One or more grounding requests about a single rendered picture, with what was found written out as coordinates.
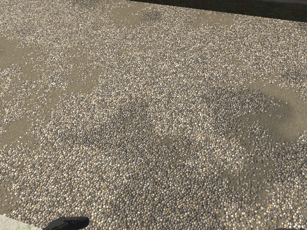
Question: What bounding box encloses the left robot hand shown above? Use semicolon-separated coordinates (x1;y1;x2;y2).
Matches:
42;216;89;230

